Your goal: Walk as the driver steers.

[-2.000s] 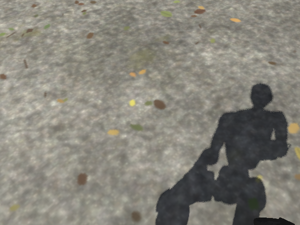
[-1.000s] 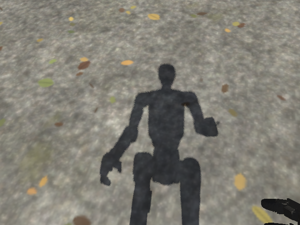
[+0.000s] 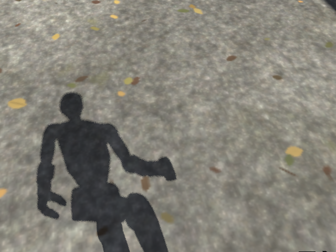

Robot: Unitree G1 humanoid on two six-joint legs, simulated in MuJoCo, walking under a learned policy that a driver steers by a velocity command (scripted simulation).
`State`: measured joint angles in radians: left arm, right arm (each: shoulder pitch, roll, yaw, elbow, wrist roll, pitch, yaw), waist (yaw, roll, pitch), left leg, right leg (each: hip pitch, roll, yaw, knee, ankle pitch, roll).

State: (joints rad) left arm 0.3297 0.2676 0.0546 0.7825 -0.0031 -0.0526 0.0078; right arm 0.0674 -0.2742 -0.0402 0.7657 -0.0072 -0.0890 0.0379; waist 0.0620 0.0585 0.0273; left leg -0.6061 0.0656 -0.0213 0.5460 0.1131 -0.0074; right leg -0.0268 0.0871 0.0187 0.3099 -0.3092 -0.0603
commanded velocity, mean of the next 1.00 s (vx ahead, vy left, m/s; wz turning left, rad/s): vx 0.06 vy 0.00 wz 0.23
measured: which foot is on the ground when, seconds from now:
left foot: up 0.00-0.04, down 0.06-1.00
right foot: down 0.00-0.08, up 0.10-0.34, down 0.36-0.68, up 0.70-1.00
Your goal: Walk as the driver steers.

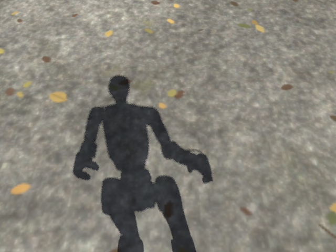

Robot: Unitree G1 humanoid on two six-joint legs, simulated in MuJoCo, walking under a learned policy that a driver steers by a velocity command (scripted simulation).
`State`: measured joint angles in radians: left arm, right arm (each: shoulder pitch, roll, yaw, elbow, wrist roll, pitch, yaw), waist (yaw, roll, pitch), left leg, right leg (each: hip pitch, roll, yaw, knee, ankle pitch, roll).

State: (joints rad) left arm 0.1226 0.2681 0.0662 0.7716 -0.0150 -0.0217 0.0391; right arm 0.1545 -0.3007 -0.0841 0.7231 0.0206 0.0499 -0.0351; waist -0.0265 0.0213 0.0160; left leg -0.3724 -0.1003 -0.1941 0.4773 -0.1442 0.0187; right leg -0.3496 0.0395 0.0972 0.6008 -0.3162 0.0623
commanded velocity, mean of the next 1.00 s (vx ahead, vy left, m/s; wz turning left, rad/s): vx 0.40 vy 0.00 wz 0.06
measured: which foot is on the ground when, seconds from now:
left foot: down 0.00-0.02, up 0.04-0.46, down 0.48-1.00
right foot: up 0.00-0.00, down 0.02-0.50, up 0.52-0.96, down 0.98-1.00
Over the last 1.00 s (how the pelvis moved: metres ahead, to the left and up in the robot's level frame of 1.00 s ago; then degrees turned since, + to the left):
0.16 -0.01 0.00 18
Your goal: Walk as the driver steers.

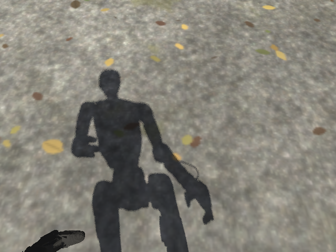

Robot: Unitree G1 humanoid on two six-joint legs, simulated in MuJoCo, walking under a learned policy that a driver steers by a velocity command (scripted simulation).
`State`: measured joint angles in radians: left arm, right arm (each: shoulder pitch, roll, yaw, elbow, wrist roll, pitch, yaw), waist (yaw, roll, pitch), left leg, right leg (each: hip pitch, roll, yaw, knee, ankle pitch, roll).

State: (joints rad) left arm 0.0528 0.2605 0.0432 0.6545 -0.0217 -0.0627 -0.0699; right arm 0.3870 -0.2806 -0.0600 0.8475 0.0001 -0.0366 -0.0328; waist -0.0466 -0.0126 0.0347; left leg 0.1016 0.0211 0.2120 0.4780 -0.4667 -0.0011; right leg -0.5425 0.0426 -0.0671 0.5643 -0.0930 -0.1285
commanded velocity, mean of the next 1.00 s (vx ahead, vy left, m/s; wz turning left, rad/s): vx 0.50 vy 0.00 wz -0.34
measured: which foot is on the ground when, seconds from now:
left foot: down 0.00-0.00, up 0.02-0.44, down 0.46-0.94, up 0.96-1.00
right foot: down 0.00-0.46, up 0.48-0.90, down 0.92-1.00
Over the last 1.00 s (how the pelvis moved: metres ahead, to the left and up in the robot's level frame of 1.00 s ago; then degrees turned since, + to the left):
0.37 0.09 -0.03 0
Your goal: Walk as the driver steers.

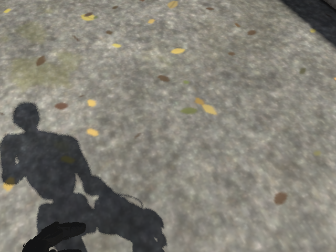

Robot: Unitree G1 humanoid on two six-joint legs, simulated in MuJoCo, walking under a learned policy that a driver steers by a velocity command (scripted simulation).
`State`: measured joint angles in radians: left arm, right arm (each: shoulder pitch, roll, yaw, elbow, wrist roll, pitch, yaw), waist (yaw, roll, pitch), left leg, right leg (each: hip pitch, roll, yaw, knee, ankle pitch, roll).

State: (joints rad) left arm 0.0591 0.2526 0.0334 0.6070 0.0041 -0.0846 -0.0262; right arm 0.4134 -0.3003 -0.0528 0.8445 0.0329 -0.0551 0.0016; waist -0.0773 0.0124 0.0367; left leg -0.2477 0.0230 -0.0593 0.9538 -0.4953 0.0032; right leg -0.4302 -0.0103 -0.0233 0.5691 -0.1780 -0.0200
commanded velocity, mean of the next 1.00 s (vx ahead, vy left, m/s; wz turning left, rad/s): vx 0.50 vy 0.00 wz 0.44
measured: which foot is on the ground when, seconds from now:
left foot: up 0.00-0.42, down 0.44-0.96, up 0.98-1.00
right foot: down 0.00-0.44, up 0.46-0.92, down 0.94-1.00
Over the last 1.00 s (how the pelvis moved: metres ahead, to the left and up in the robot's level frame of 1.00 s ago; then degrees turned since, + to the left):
0.52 -0.09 0.02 -19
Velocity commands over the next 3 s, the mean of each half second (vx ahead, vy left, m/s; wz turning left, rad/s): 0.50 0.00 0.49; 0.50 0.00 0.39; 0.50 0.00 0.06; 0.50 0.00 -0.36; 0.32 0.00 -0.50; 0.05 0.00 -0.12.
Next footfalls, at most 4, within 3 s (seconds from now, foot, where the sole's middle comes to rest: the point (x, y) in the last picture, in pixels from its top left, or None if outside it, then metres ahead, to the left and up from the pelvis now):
0.44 left None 0.36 0.18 -0.76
0.94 right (141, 194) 0.70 0.11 -0.76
1.46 left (61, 170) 0.85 0.46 -0.76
2.00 right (89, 108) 1.21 0.36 -0.76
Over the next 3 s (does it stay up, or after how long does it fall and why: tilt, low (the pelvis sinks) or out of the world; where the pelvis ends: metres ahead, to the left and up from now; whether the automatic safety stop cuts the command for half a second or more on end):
stays up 1.33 0.46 0.00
